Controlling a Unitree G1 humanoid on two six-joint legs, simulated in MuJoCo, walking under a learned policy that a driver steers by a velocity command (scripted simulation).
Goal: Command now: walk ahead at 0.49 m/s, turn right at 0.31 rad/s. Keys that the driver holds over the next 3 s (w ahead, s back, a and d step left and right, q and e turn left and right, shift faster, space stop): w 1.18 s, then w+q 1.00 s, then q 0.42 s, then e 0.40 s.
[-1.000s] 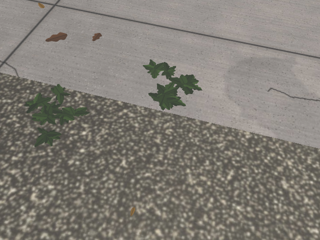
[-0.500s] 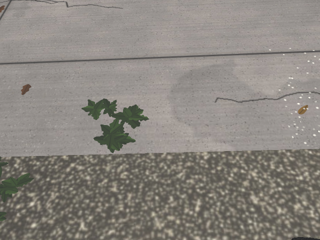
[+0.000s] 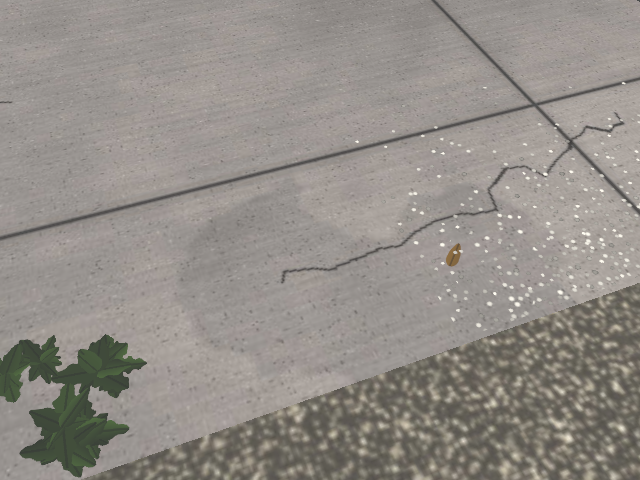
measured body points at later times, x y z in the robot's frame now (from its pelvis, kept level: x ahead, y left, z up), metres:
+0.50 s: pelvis +0.27 -0.07 +0.00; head +0.29 -0.08 +0.45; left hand +0.34 +0.21 -0.10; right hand +0.41 -0.35 -0.11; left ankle +0.36 +0.10 -0.67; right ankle +0.25 -0.16 -0.74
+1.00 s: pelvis +0.55 -0.01 +0.00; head +0.57 +0.01 +0.45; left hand +0.70 +0.26 -0.11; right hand +0.59 -0.28 -0.12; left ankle +0.56 +0.07 -0.74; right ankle +0.60 -0.18 -0.67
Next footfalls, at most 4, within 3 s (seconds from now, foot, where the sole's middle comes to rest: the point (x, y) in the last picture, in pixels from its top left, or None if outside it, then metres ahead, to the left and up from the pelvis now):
0.24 right None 0.29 -0.16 -0.78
0.76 left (279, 429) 0.60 0.07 -0.78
1.30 right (382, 310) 0.89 -0.18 -0.78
1.82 left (265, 236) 1.14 0.11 -0.78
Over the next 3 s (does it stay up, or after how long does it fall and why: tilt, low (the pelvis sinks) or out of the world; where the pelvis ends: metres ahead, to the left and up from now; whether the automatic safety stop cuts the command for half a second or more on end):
stays up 1.34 0.12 -0.01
